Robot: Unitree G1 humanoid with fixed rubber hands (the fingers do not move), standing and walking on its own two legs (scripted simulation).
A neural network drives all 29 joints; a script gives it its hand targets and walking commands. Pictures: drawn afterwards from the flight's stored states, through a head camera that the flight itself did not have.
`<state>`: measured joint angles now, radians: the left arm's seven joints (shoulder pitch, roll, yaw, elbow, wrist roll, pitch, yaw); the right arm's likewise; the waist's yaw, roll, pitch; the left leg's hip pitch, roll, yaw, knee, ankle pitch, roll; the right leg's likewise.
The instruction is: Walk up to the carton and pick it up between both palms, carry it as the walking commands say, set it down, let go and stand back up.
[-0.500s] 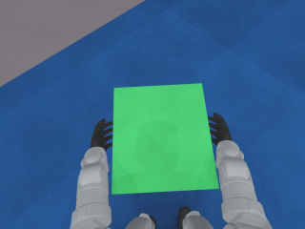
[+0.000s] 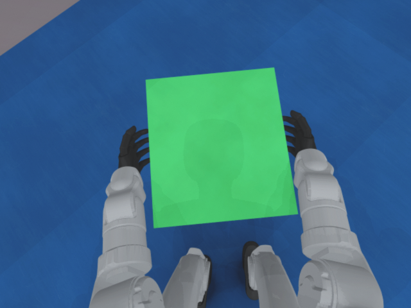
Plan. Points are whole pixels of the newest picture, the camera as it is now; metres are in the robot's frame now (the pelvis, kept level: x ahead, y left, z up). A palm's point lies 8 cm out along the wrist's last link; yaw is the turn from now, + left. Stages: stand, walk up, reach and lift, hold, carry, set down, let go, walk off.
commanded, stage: set down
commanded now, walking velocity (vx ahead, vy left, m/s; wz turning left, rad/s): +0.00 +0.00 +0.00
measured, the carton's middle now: (215, 154) +0.43 +0.04 -0.15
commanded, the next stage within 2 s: none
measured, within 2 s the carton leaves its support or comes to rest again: neither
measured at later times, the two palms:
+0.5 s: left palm (143, 163) +0.40 +0.21 -0.15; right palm (288, 150) +0.45 -0.13 -0.16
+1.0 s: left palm (152, 163) +0.42 +0.21 -0.24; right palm (278, 150) +0.47 -0.12 -0.25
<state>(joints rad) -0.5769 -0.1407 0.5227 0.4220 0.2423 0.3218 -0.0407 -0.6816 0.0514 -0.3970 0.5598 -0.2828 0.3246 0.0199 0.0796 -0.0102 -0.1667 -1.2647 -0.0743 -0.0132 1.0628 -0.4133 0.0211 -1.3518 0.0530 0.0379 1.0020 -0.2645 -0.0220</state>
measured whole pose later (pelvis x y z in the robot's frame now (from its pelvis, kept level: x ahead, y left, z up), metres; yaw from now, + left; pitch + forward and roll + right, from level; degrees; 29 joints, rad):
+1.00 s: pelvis -0.04 +0.00 -0.15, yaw +1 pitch +47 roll +2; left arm -0.99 0.03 0.54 0.62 0.15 0.35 -0.01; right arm -1.10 -0.09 -0.39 0.74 -0.21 0.35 -0.07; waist 0.09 -0.03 -0.14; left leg -1.93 -0.08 0.01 1.67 -0.57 0.01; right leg -2.03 0.06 0.01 1.59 -0.38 -0.03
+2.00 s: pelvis -0.05 +0.00 -0.28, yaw +2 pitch +45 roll +2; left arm -1.29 0.17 0.43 0.73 0.03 0.31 0.04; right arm -1.43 -0.29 -0.27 0.92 -0.05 0.29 -0.10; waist 0.08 -0.01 0.17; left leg -2.23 -0.09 0.05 2.11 -0.67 0.02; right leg -2.35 0.05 0.00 2.01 -0.45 -0.02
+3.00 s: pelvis -0.05 +0.00 -0.32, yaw +4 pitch +35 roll +1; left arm -1.43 0.28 0.36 0.89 -0.06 0.24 0.04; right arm -1.57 -0.34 -0.25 1.05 0.01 0.21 -0.03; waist 0.06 0.01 0.43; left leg -2.17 -0.12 0.07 2.30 -0.74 0.02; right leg -2.29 0.01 -0.01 2.21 -0.52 -0.03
